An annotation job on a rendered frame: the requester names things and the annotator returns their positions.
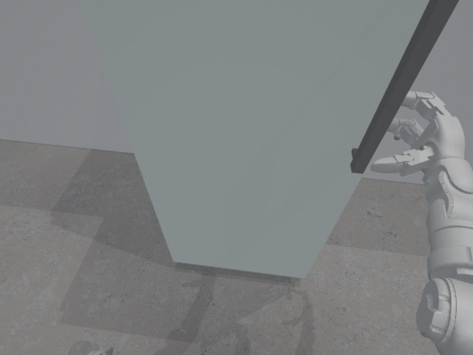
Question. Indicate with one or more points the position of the right robot hand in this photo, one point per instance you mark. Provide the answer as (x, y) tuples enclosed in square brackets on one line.
[(443, 137)]

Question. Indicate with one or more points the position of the robot right forearm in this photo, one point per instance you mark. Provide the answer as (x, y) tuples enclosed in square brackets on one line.
[(449, 194)]

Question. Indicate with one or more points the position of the right robot upper arm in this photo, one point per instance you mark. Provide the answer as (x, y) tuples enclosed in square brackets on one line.
[(445, 315)]

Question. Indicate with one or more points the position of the handle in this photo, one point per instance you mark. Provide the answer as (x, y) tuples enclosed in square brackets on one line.
[(429, 28)]

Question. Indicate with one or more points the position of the fridge door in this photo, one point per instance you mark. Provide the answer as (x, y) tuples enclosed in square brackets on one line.
[(243, 114)]

